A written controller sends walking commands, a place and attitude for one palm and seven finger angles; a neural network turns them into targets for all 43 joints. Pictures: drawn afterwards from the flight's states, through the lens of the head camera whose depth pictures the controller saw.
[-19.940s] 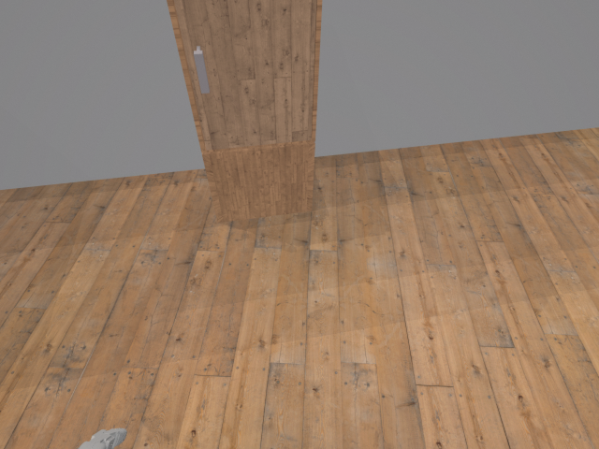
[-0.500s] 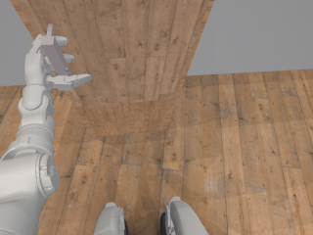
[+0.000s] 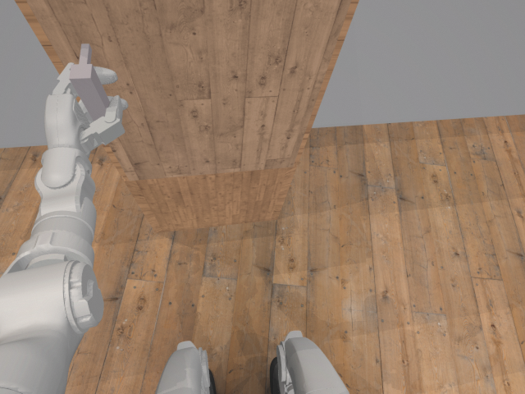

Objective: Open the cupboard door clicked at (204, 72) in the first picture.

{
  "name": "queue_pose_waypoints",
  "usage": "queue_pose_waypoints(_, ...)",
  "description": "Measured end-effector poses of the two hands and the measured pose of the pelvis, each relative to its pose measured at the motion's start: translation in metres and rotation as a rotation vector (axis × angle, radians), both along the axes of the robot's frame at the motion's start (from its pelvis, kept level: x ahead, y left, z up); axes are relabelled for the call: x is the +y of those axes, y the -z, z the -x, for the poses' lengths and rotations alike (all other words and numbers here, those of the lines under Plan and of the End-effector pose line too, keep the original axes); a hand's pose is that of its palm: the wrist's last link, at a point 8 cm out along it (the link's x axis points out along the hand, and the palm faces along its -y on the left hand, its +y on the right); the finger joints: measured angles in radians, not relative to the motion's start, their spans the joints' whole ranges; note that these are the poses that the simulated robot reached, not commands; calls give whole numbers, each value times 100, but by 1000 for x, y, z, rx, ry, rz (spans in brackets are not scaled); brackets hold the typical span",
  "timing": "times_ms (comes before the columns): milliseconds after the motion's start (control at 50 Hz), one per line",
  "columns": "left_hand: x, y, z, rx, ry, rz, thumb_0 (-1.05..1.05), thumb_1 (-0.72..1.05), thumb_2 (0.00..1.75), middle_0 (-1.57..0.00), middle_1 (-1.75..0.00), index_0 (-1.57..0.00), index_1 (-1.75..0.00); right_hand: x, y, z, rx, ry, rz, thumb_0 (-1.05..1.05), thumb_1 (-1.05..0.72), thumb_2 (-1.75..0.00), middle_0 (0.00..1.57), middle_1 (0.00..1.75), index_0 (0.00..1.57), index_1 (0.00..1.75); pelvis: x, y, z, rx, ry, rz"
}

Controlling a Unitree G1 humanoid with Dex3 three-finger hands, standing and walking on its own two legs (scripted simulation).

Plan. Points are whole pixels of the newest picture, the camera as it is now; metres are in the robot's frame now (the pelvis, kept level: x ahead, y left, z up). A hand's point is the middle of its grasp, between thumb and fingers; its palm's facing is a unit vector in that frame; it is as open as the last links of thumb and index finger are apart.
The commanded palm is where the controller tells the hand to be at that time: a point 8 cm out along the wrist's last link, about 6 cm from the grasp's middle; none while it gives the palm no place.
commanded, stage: pull the door open along its arc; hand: left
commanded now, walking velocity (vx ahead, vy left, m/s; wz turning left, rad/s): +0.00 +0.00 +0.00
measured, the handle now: (99, 92) +0.56 +0.20 +0.06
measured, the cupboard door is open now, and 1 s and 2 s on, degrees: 0 43 40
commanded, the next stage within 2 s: open thumb and fingers to let go in 0.96 s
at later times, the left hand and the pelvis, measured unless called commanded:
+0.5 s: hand (132, 180) +0.41 +0.14 +0.06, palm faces +0.08 -1.00 +0.03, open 6.3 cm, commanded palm +0.36 +0.18 +0.06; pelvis +0.02 +0.00 +0.02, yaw +0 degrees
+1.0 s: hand (227, 267) +0.28 +0.03 +0.07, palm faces +0.31 -0.95 -0.03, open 6.5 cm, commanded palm +0.23 +0.07 +0.06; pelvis +0.02 -0.05 +0.03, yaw +4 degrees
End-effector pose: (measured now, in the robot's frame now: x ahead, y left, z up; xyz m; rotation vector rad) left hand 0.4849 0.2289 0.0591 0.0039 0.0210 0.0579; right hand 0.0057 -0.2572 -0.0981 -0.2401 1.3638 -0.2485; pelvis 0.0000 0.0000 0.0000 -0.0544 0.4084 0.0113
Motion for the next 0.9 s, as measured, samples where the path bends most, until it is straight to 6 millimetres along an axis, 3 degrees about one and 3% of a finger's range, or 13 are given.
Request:
queue_pose_waypoints(180, -3, 0, 7, -1, -16, -1, 1, 70, 81, -33, -135, -34, -135, 0, -1, 1, 5, 9, -14, 1, -90, -90, 20, 30, 20, 30, -1, -3, -3, -4, 7, -4)
queue_pose_waypoints(320, -8, 0, 34, -3, -7, -1, 1, 69, 74, -33, -135, -33, -135, 2, -6, -16, -43, 23, -45, 1, -90, -90, 20, 30, 20, 30, -2, -12, -12, -31, 18, -13)
queue_pose_waypoints(480, -28, 0, 95, -13, 2, 20, 1, 66, 69, -33, -134, -33, -135, 3, -17, -69, -191, -28, -79, 1, -90, -90, 20, 30, 20, 30, -4, -24, -22, -78, 16, -23)
queue_pose_waypoints(720, -96, -1, 180, -28, -321, 69, 3, 64, 73, -30, -135, -34, -131, 23, -26, -172, -451, -258, -152, 1, -90, -90, 20, 30, 19, 30, -17, -20, -17, -127, -19, -46)
queue_pose_waypoints(800, -116, -3, 199, -5, -365, 44, 2, 64, 73, -30, -133, -34, -132, 30, -31, -191, -515, -298, -177, 1, -90, -90, 20, 30, 19, 30, -25, -20, -16, -145, -30, -53)
queue_pose_waypoints(900, -138, -8, 222, 35, -318, -1, 3, 64, 71, -29, -131, -34, -132, 32, -39, -201, -578, -302, -203, 1, -90, -90, 20, 30, 20, 30, -37, -24, -19, -172, -35, -63)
